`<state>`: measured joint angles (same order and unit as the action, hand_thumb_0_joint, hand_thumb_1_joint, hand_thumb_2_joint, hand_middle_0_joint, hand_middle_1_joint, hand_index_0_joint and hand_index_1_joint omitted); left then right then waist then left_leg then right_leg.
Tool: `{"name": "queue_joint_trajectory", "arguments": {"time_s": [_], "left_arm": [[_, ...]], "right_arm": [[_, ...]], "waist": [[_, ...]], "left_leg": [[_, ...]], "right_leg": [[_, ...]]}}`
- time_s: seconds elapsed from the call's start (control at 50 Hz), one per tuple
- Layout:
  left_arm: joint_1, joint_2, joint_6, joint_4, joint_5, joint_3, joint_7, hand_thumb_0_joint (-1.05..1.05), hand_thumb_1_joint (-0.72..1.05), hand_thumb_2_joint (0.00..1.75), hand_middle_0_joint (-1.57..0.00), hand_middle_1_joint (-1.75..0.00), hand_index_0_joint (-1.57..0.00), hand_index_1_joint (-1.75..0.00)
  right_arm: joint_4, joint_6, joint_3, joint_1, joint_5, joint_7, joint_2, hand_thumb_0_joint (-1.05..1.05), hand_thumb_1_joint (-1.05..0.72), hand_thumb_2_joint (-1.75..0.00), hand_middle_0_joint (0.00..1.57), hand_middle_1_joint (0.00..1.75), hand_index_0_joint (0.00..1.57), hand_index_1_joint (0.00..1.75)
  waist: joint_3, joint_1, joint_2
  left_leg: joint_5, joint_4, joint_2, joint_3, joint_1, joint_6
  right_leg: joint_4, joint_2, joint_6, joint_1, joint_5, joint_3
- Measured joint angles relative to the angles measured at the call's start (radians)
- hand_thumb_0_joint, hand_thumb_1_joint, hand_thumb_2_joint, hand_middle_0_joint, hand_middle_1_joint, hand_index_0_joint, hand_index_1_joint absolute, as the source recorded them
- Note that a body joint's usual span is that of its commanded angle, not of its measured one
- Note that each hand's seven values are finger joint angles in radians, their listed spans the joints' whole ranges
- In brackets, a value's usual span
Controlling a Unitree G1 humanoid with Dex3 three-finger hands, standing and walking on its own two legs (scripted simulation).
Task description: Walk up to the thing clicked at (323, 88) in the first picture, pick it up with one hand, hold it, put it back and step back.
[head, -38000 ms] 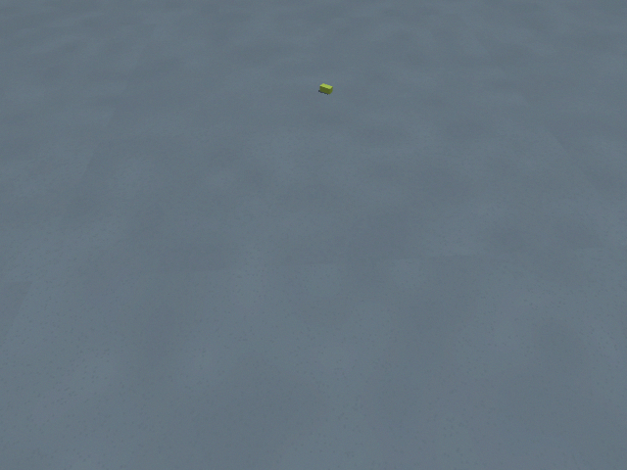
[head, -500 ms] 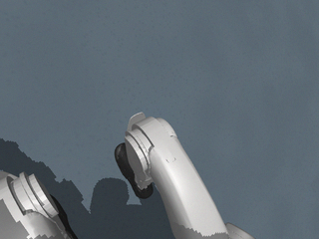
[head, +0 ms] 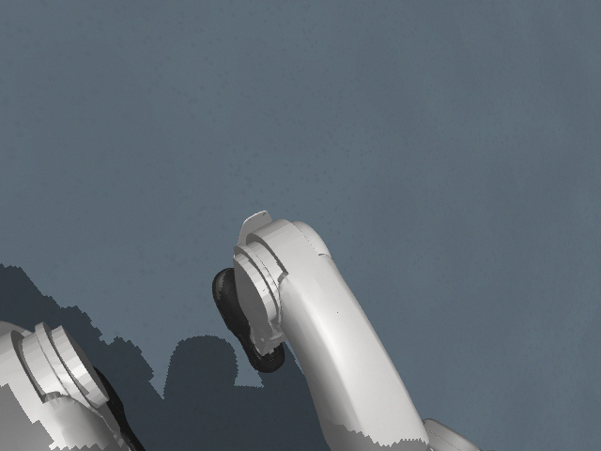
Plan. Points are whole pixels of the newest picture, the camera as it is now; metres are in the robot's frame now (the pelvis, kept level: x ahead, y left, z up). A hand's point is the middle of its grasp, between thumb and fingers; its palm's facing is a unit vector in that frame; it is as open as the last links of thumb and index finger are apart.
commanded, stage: open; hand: left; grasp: from above
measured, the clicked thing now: out of the picture +0.45 +0.34 -0.31
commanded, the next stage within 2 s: withdraw in 0.70 s
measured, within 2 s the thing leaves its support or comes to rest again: neither
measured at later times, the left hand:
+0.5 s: hand out of the picture +0.44 +0.32 -0.27, palm faces -0.18 -0.40 -0.90, open 12.1 cm
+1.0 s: hand out of the picture +0.45 +0.33 -0.26, palm faces -0.17 -0.40 -0.90, open 12.3 cm
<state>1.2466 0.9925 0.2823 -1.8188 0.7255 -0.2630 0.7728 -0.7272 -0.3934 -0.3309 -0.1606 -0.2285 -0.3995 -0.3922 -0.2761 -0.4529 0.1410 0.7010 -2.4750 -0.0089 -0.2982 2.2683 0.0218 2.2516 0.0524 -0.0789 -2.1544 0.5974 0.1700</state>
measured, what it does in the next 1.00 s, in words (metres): stands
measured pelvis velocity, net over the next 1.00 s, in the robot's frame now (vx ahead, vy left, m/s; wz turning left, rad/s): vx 0.00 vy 0.00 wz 0.00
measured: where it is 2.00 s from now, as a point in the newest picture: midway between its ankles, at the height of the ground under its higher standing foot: (191, 386)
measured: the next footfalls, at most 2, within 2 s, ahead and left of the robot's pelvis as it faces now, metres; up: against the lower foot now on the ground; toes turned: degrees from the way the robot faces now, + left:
none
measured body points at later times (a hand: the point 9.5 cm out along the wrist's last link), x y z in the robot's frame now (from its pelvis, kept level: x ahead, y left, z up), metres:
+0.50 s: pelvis +0.00 +0.00 +0.00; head +0.30 +0.12 +0.31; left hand +0.45 +0.34 -0.21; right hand -0.01 -0.24 -0.03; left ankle +0.07 +0.13 -0.30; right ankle +0.14 -0.13 -0.30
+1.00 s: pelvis +0.00 +0.00 +0.00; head +0.30 +0.12 +0.31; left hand +0.46 +0.34 -0.21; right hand -0.01 -0.24 -0.03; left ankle +0.07 +0.13 -0.30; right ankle +0.14 -0.13 -0.30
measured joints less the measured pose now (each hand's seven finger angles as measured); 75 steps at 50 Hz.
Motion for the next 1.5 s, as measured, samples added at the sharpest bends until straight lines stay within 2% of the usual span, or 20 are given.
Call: {"name": "queue_joint_trajectory", "arguments": {"time_s": [0.2, 0.48, 0.68, 0.88, 0.98, 1.08, 1.18, 1.28, 1.38, 1.44, 1.5], "left_arm": [[0.001, 0.004, -0.002, 0.004, 0.002, -0.006, 0.005, 0.0, -0.21, 0.78, -0.39, -0.74, -0.38, -0.76], [0.001, 0.011, 0.0, 0.008, 0.0, -0.005, 0.004, 0.0, -0.25, 0.88, -0.34, -0.84, -0.33, -0.86], [-0.001, 0.009, -0.002, 0.013, -0.008, 0.001, 0.007, 0.0, -0.24, 0.9, -0.34, -0.87, -0.32, -0.89], [0.0, 0.011, -0.003, 0.01, 0.0, 0.002, 0.007, 0.0, -0.22, 0.89, -0.34, -0.86, -0.33, -0.87], [-0.004, 0.007, -0.001, 0.042, 0.011, -0.001, -0.016, 0.0, -0.24, 0.84, -0.31, -0.84, -0.31, -0.84], [-0.03, -0.047, 0.014, 0.179, 0.045, 0.009, -0.083, 0.0, -0.26, 0.82, -0.3, -0.82, -0.31, -0.81], [-0.113, -0.154, 0.038, 0.347, 0.107, 0.082, -0.19, 0.0, -0.29, 0.82, -0.27, -0.83, -0.28, -0.82], [-0.214, -0.248, 0.037, 0.45, 0.155, 0.163, -0.333, 0.0, -0.35, 0.86, -0.24, -0.86, -0.24, -0.86], [-0.276, -0.3, -0.034, 0.493, 0.214, 0.237, -0.484, 0.0, -0.37, 0.88, -0.21, -0.88, -0.22, -0.88], [-0.28, -0.314, -0.112, 0.495, 0.248, 0.271, -0.562, 0.0, -0.38, 0.89, -0.2, -0.9, -0.21, -0.9], [-0.271, -0.311, -0.209, 0.49, 0.292, 0.291, -0.615, 0.0, -0.4, 0.91, -0.18, -0.93, -0.18, -0.92]], "right_arm": [[0.004, -0.003, -0.002, 0.0, 0.0, 0.003, -0.001, 0.0, -0.9, -0.9, 0.19, 0.3, 0.19, 0.3], [0.012, -0.007, -0.005, -0.001, -0.001, 0.002, -0.006, 0.0, -0.9, -0.9, 0.19, 0.3, 0.19, 0.3], [0.013, -0.011, -0.004, -0.002, 0.001, 0.0, -0.008, 0.0, -0.9, -0.9, 0.19, 0.3, 0.19, 0.3], [0.016, -0.014, -0.005, -0.001, 0.004, -0.004, -0.012, 0.0, -0.9, -0.89, 0.19, 0.3, 0.19, 0.3], [0.013, -0.01, 0.002, -0.006, 0.007, 0.002, -0.006, 0.0, -0.9, -0.89, 0.19, 0.3, 0.19, 0.3], [0.003, 0.014, 0.036, -0.037, 0.019, 0.007, 0.01, 0.0, -0.9, -0.9, 0.19, 0.3, 0.19, 0.3], [-0.022, 0.066, 0.102, -0.076, 0.059, 0.023, 0.033, 0.0, -0.91, -0.9, 0.19, 0.3, 0.2, 0.3], [-0.05, 0.14, 0.175, -0.074, 0.103, 0.047, 0.048, 0.01, -0.91, -0.9, 0.19, 0.3, 0.2, 0.3], [-0.028, 0.203, 0.23, -0.037, 0.127, 0.09, 0.065, 0.01, -0.91, -0.9, 0.19, 0.3, 0.2, 0.3], [0.001, 0.231, 0.242, -0.012, 0.131, 0.127, 0.072, 0.01, -0.91, -0.9, 0.19, 0.3, 0.2, 0.3], [0.031, 0.255, 0.242, 0.01, 0.129, 0.169, 0.076, 0.0, -0.91, -0.9, 0.19, 0.3, 0.2, 0.3]], "waist": [[-0.006, 0.0, 0.004], [-0.012, 0.0, 0.008], [-0.011, 0.001, 0.008], [-0.014, 0.001, 0.011], [-0.011, 0.006, 0.007], [0.034, 0.034, -0.018], [0.156, 0.083, -0.081], [0.278, 0.139, -0.153], [0.327, 0.188, -0.186], [0.324, 0.209, -0.185], [0.31, 0.22, -0.172]], "left_leg": [[0.002, 0.005, -0.002, -0.001, -0.005, 0.0], [0.0, 0.008, -0.001, -0.003, -0.006, -0.003], [0.004, 0.008, -0.002, -0.003, -0.009, -0.005], [0.002, 0.006, -0.001, -0.006, -0.01, -0.003], [-0.001, 0.011, -0.002, -0.002, -0.006, -0.004], [-0.005, 0.027, -0.005, 0.013, 0.007, -0.003], [0.0, 0.05, -0.009, 0.039, 0.027, -0.004], [0.007, 0.067, -0.011, 0.08, 0.025, -0.014], [-0.004, 0.104, -0.009, 0.127, -0.015, -0.023], [-0.017, 0.128, -0.006, 0.147, -0.043, -0.024], [-0.032, 0.145, -0.002, 0.158, -0.06, -0.021]], "right_leg": [[-0.007, 0.001, 0.0, 0.005, 0.0, 0.002], [-0.013, -0.001, -0.001, 0.01, -0.001, 0.005], [-0.015, -0.001, -0.004, 0.016, 0.003, 0.005], [-0.013, -0.002, -0.003, 0.017, 0.001, 0.008], [-0.017, -0.002, -0.002, 0.012, -0.002, 0.005], [-0.022, -0.005, 0.007, -0.008, -0.003, -0.006], [-0.025, -0.011, 0.019, -0.04, 0.007, -0.025], [-0.017, -0.019, 0.018, -0.05, 0.027, -0.058], [-0.024, -0.029, 0.025, -0.024, 0.033, -0.096], [-0.032, -0.036, 0.028, -0.002, 0.03, -0.112], [-0.037, -0.04, 0.028, 0.01, 0.022, -0.122]]}}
